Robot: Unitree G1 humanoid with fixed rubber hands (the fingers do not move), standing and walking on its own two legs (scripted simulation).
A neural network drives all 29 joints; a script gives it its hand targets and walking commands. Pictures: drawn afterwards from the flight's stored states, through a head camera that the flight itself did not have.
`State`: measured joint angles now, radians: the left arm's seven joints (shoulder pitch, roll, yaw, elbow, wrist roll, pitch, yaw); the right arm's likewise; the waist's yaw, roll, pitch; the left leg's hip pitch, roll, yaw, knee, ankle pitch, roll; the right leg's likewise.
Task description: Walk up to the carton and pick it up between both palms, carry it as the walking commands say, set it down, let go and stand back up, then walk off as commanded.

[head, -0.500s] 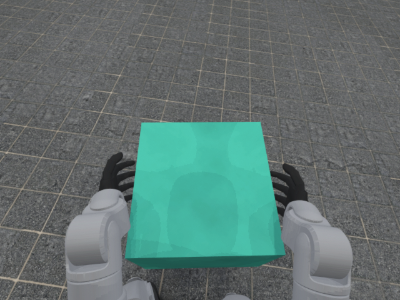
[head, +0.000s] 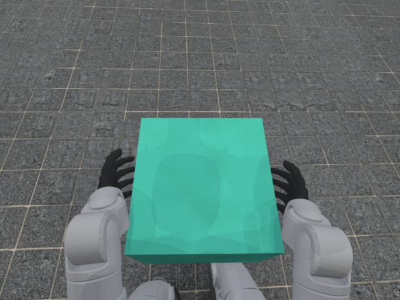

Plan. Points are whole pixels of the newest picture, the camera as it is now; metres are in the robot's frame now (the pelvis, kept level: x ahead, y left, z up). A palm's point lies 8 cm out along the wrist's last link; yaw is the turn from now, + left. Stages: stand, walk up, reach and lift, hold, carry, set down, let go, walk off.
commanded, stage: carry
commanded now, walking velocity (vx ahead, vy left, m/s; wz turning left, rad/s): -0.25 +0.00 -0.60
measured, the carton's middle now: (201, 193) +0.32 +0.00 -0.01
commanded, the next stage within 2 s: none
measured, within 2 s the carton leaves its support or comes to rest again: neither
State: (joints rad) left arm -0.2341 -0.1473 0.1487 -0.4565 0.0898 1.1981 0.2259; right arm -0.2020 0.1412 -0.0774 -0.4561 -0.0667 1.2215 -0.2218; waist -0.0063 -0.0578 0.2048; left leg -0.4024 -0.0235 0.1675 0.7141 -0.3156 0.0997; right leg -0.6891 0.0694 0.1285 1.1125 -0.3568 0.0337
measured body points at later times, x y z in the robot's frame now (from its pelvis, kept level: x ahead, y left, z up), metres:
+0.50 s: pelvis -0.20 -0.03 +0.00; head -0.15 -0.08 +0.44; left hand +0.13 +0.01 +0.08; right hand +0.00 -0.28 +0.05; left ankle -0.11 +0.08 -0.65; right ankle -0.16 -0.17 -0.71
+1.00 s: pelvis -0.33 +0.02 +0.00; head -0.29 +0.03 +0.45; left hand +0.01 +0.04 +0.09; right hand -0.15 -0.24 +0.09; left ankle -0.23 +0.08 -0.71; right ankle -0.39 -0.11 -0.68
